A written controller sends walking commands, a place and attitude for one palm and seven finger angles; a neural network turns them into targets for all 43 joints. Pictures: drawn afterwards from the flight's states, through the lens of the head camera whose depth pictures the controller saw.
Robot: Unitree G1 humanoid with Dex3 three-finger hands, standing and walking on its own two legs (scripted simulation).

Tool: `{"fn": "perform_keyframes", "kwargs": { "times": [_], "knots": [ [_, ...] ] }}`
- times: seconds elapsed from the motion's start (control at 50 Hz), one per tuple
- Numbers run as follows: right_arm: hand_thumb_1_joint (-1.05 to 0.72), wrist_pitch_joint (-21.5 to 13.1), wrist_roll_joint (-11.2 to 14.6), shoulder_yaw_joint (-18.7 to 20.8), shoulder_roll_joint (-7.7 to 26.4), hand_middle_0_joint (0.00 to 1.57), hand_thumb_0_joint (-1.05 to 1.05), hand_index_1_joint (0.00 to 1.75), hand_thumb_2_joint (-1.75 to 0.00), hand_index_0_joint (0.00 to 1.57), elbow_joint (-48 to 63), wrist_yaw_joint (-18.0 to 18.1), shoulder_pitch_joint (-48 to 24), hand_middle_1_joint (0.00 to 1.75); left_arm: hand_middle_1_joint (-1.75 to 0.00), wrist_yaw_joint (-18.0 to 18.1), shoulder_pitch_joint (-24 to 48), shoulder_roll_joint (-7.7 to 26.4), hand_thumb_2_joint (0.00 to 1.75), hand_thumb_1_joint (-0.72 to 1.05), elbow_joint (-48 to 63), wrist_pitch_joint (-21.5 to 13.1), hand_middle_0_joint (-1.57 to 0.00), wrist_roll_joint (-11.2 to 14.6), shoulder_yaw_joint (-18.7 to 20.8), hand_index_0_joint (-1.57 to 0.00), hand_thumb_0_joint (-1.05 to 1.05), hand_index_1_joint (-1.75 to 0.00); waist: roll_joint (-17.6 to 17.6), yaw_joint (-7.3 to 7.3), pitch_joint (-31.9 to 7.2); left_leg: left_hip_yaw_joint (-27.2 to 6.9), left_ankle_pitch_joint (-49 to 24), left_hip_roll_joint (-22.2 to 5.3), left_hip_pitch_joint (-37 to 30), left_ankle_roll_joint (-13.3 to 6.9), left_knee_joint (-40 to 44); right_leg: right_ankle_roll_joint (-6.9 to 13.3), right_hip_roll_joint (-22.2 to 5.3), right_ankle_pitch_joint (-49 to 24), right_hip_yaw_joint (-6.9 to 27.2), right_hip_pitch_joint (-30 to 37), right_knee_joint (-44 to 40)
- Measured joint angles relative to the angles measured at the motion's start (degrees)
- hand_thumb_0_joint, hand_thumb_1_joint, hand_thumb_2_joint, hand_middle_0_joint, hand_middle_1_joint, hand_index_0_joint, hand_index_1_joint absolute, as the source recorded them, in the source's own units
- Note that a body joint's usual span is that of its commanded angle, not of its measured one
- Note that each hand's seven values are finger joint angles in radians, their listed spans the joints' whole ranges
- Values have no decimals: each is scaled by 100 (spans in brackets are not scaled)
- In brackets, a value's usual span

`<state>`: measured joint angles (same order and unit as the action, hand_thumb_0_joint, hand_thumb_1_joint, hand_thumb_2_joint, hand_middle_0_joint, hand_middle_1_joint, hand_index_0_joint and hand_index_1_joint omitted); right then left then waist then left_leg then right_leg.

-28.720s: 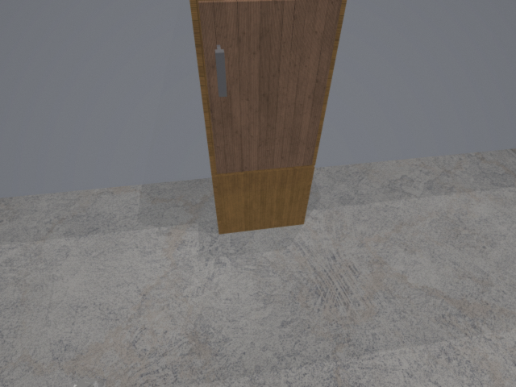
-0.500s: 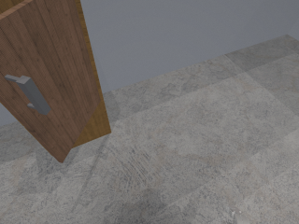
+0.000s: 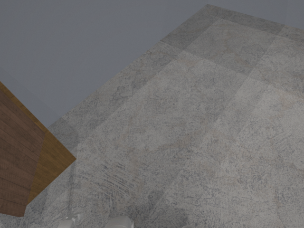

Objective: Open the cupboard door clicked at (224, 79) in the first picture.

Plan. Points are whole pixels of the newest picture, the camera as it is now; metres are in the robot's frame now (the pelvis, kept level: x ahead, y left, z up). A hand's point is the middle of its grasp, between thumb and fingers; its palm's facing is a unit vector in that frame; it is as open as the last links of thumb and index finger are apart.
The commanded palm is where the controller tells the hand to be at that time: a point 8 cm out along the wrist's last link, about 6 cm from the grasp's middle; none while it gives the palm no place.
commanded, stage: walk to a spot facing it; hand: left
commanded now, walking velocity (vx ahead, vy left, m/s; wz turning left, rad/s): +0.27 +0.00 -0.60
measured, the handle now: out of the picture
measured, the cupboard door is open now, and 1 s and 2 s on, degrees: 46 46 46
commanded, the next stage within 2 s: turn to face it in 1.44 s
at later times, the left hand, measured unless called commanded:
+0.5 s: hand (90, 207) +0.19 +0.22 -0.16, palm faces -0.22 -0.96 -0.17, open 7.4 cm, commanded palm none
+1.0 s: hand (163, 133) +0.46 -0.01 -0.15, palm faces -0.50 -0.84 -0.23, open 7.2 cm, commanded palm none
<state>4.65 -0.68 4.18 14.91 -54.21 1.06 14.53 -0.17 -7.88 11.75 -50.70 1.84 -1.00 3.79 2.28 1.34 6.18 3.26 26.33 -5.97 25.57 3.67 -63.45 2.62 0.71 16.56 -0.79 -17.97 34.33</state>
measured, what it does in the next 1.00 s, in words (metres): walks ahead, turning right: left foot, then right foot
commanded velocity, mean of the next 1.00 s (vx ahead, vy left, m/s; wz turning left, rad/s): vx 0.33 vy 0.00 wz -0.49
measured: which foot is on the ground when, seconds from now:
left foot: up 0.00-0.32, down 0.34-0.80, up 0.82-1.00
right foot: down 0.00-0.34, up 0.36-0.80, down 0.82-1.00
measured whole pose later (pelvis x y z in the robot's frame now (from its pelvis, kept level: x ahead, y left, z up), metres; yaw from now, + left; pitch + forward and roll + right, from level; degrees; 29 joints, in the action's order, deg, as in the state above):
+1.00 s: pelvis +0.28 -0.13 +0.01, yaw -33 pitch +1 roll +2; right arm -0.5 -0.9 2.6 8.4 -57.5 0.4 16.4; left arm 0.4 -10.2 10.5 -55.4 -3.0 -0.2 4.6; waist -0.7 2.3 5.7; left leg 2.2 17.0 -8.2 29.9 2.3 -70.0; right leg 8.1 4.6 14.5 -5.1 -14.8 28.1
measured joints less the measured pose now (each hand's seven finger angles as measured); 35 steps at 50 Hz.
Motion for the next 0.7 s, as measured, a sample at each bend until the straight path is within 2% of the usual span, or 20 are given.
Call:
{"fn": "perform_keyframes", "kwargs": {
  "times": [0.08,0.18,0.26,0.32,0.34,0.38,0.4,0.46,0.52,0.6,0.7],
  "knots": [
    [-91,-57,-42,1,-67,19,1,30,-90,19,97,-68,-98,30,-30,-3,-170,-108,89,91,-78,-24,-20,4,-35,-20,1,-30,-109,-2,-132,-114,-494,73,207,67,118,53,126,-265,228,212,-495],
    [-91,-153,-49,9,-168,19,1,30,-90,19,182,-126,-202,30,-30,-77,-466,-222,89,91,-212,-109,-21,-16,-52,-21,1,-30,-161,-92,-314,-166,-561,173,117,70,818,79,284,-370,465,422,-850],
    [-91,-271,-22,-7,-270,19,1,30,-90,20,264,-147,-279,30,-30,-105,-710,-184,89,91,-308,-137,-21,-44,4,-21,1,-30,-274,-244,-416,-153,-324,340,-143,-7,1688,58,336,-293,672,514,-913],
    [-91,-444,-7,-66,-333,19,1,30,-90,20,363,-128,-293,30,-30,-119,-917,-102,89,91,-379,-110,-21,-34,76,-21,1,-30,-373,-329,-495,-100,-505,465,-660,-81,2857,-32,380,-51,867,453,-637],
    [-91,-541,-22,-98,-308,20,1,30,-90,20,424,-106,-262,30,-30,-128,-1009,-100,89,91,-392,-91,-21,-15,96,-21,1,-30,-304,-317,-563,-142,-519,415,-833,-165,3287,-20,451,271,853,307,-321],
    [-91,-661,-72,-149,-388,20,0,30,-89,20,438,-41,-258,30,-30,-156,-1021,-18,89,91,-526,-19,-21,-19,148,-21,1,-30,-386,-269,-535,28,-844,414,-861,-393,3154,-63,352,883,639,-150,915],
    [-91,-681,-90,-185,-434,20,0,30,-89,20,450,-32,-202,30,-30,-190,-1019,28,89,91,-569,7,-21,-42,175,-20,1,-30,-423,-254,-520,137,-857,388,-976,-455,3185,-91,276,905,491,-398,1534],
    [-91,-754,-110,-260,-552,20,0,30,-89,20,392,1,108,30,-30,-279,-933,152,89,91,-600,1,-20,-119,249,-20,1,-30,-466,-204,-515,370,-882,298,-1424,-459,3625,-193,15,327,146,-1104,2873],
    [-91,-821,-82,-316,-637,20,0,30,-89,20,190,53,434,30,-30,-297,-752,212,89,91,-497,-17,-20,-113,268,-20,1,-30,-474,-200,-452,607,-897,230,-1845,-393,4034,-258,-206,-199,36,-1676,3464],
    [-91,-832,-70,-364,-709,20,0,30,-89,20,-142,82,864,30,-30,-297,-446,173,89,91,-381,7,-20,-88,244,-20,1,-30,-449,-158,-361,960,-717,167,-2309,-322,4275,-261,-344,-627,-69,-2158,3434],
    [-91,-780,-110,-350,-713,20,0,30,-89,20,-468,82,1315,30,-30,-343,47,-7,89,92,-308,37,-20,-60,134,-20,1,-30,-340,47,-190,1369,-361,136,-2849,-168,4404,-160,-423,-843,-467,-2025,1928]
  ]
}}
